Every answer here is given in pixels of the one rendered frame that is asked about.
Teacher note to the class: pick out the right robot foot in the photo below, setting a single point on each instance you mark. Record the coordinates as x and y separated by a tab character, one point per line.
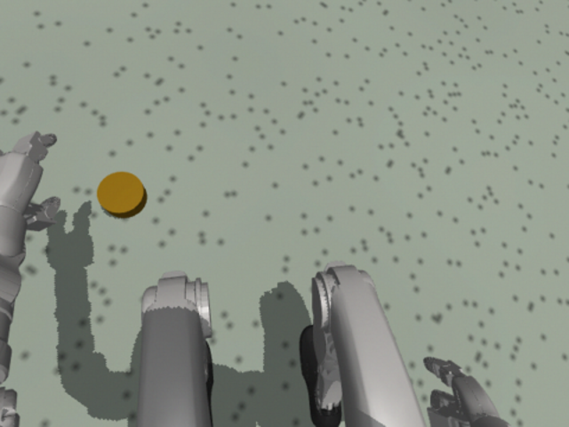
320	417

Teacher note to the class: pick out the left robot hand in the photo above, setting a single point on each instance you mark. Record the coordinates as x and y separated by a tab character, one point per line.
20	174

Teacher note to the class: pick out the tin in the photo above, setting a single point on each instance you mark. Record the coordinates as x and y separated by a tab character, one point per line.
122	194

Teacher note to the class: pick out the right robot hand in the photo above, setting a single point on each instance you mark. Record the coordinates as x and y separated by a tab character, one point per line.
468	402

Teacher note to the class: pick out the left robot arm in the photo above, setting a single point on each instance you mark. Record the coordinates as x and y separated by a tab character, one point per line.
13	227

